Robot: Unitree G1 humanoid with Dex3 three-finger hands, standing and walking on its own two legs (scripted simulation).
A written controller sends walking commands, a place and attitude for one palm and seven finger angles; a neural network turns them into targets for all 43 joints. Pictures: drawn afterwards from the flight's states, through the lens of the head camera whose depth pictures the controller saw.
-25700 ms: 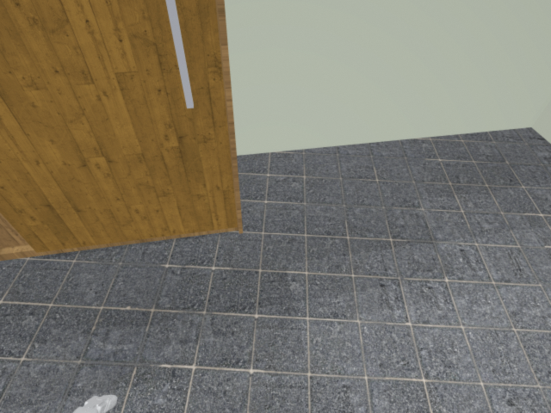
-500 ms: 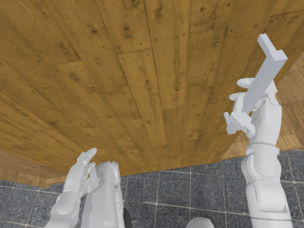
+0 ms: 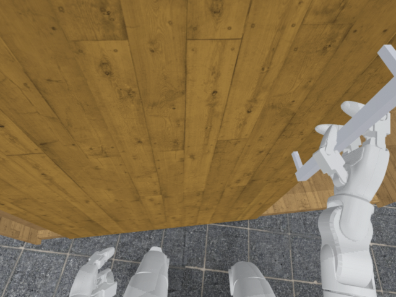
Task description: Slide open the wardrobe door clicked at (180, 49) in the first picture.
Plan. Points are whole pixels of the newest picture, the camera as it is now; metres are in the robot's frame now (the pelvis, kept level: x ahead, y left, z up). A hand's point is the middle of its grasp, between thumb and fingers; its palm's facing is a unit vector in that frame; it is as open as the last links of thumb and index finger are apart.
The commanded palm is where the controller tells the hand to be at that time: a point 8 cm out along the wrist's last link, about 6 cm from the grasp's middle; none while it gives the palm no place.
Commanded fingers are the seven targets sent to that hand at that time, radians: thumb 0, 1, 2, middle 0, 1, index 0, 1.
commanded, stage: step sideways, sliding the door along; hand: right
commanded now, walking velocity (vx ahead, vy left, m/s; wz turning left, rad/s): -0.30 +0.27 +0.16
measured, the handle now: (334, 131) +0.37 -0.22 +0.13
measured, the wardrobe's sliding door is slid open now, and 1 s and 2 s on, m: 0.68 0.67 0.67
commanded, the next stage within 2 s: stop walking and hold the door there in 0.16 s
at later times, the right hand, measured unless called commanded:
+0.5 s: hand (332, 155) +0.32 -0.20 +0.14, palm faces +0.28 +0.90 -0.33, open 5.9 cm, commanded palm +0.28 -0.23 +0.09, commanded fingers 0.00 -0.90 -0.90 0.45 1.40 0.45 1.40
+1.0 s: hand (331, 156) +0.32 -0.20 +0.13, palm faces +0.25 +0.92 -0.31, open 5.5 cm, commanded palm +0.28 -0.23 +0.09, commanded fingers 0.00 -0.90 -0.90 0.45 1.40 0.45 1.40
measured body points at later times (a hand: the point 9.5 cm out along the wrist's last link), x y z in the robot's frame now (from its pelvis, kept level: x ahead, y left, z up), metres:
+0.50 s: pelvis -0.04 +0.05 +0.05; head +0.03 +0.04 +0.49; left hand +0.13 +0.29 -0.02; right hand +0.30 -0.24 +0.15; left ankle +0.00 +0.23 -0.60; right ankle -0.02 -0.14 -0.69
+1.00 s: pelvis -0.07 +0.03 +0.05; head -0.09 +0.01 +0.50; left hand -0.08 +0.31 -0.06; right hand +0.30 -0.25 +0.15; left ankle -0.07 +0.18 -0.64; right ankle -0.02 -0.05 -0.70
